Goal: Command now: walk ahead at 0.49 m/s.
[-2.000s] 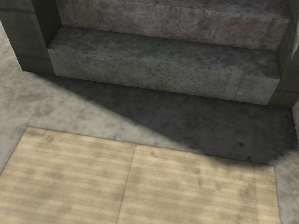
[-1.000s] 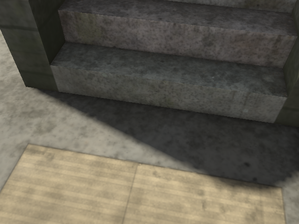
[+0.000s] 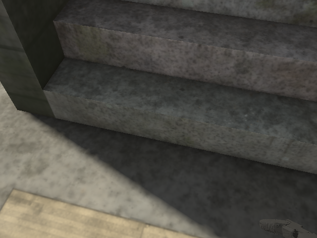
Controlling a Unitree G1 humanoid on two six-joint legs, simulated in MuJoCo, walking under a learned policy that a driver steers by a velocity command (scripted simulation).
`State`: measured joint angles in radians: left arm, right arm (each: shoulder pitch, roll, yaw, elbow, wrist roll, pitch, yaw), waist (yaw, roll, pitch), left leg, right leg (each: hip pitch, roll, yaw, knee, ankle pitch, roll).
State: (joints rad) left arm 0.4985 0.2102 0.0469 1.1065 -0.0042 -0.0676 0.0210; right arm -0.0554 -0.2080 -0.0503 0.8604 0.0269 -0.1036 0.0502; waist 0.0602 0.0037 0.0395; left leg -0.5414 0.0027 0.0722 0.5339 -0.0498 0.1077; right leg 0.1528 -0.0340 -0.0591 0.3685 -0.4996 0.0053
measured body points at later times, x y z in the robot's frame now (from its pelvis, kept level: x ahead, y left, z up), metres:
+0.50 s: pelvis +0.29 -0.02 +0.02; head +0.32 -0.02 +0.47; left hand +0.51 +0.21 -0.08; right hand +0.25 -0.29 -0.12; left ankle +0.15 +0.10 -0.71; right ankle +0.46 -0.14 -0.70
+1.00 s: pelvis +0.54 -0.03 +0.02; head +0.56 -0.03 +0.47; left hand +0.58 +0.24 -0.11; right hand +0.73 -0.28 -0.08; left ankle +0.65 +0.07 -0.71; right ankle +0.46 -0.14 -0.71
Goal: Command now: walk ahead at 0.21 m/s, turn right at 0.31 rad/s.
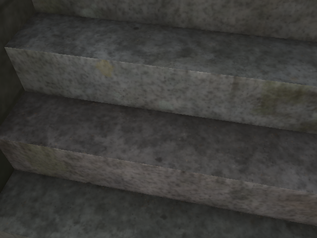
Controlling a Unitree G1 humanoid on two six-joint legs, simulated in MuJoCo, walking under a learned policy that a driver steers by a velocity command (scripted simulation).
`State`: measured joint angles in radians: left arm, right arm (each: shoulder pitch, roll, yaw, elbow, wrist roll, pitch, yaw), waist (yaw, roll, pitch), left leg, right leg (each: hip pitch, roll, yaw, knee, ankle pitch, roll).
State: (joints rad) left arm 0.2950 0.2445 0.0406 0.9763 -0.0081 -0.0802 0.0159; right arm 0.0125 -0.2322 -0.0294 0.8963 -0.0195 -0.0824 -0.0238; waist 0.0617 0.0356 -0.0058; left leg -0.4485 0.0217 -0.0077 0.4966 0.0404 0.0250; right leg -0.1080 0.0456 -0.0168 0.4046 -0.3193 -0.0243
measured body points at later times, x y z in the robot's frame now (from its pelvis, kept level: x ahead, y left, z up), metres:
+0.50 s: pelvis +0.02 -0.04 -0.01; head +0.03 -0.07 +0.44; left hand +0.24 +0.17 -0.11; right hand +0.07 -0.35 -0.14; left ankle +0.07 +0.11 -0.69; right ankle +0.00 -0.14 -0.74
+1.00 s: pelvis +0.01 -0.04 +0.00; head +0.03 -0.05 +0.45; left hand +0.24 +0.13 -0.11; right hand +0.05 -0.34 -0.11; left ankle +0.05 +0.08 -0.74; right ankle +0.00 -0.14 -0.74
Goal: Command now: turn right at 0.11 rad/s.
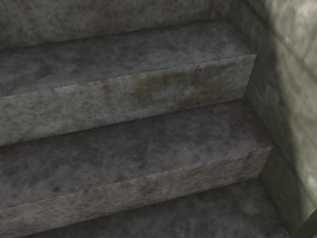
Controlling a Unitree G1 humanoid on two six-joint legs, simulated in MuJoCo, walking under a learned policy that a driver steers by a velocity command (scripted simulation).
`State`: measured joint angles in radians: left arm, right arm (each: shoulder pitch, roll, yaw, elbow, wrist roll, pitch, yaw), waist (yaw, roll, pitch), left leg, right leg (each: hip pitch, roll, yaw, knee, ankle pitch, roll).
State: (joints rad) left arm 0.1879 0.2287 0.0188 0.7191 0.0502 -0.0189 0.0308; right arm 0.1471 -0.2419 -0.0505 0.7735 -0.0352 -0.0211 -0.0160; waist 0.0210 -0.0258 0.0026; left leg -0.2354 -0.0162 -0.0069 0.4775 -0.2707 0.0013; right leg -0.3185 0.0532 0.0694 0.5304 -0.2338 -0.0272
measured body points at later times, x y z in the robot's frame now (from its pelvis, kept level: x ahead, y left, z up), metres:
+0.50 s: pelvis +0.01 +0.01 +0.00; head +0.02 +0.01 +0.45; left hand +0.15 +0.25 -0.10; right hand +0.16 -0.23 -0.11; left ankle -0.01 +0.13 -0.74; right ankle +0.02 -0.10 -0.74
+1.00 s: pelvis +0.01 +0.02 +0.00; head +0.02 +0.02 +0.45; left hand +0.16 +0.26 -0.10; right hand +0.15 -0.22 -0.12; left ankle -0.01 +0.13 -0.74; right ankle +0.02 -0.10 -0.74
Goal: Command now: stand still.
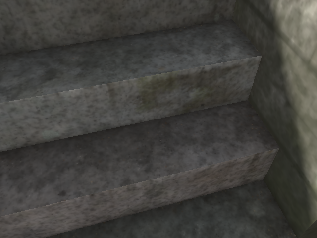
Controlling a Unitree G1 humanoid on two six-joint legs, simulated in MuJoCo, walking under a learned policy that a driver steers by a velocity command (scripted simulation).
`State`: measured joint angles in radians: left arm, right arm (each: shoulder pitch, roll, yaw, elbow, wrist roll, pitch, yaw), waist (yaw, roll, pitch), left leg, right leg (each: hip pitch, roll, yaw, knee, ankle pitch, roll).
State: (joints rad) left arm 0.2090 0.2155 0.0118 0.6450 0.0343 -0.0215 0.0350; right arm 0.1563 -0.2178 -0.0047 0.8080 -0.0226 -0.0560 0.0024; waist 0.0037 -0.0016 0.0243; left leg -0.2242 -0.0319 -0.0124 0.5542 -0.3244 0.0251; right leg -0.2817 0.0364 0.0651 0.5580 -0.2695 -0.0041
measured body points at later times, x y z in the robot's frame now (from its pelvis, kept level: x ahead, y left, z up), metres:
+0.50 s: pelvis +0.00 +0.01 +0.00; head +0.01 +0.02 +0.45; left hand +0.14 +0.25 -0.10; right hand +0.13 -0.22 -0.12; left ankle -0.02 +0.11 -0.73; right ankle +0.02 -0.12 -0.73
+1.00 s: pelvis +0.02 +0.02 +0.00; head +0.02 +0.02 +0.45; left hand +0.13 +0.26 -0.11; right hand +0.13 -0.21 -0.13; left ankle -0.02 +0.11 -0.73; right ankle +0.02 -0.12 -0.73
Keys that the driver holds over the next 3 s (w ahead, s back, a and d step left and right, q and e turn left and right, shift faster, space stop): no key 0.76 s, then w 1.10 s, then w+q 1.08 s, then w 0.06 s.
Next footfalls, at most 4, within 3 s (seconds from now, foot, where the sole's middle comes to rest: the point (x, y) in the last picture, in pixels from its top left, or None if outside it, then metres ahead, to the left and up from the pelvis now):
1.40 left None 0.11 0.11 -0.77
1.98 right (226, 236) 0.44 -0.20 -0.56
2.64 left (124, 157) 0.61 0.15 -0.35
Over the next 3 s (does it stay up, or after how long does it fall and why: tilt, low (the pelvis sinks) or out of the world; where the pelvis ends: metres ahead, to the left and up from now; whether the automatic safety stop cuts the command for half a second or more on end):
stays up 0.64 0.13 0.43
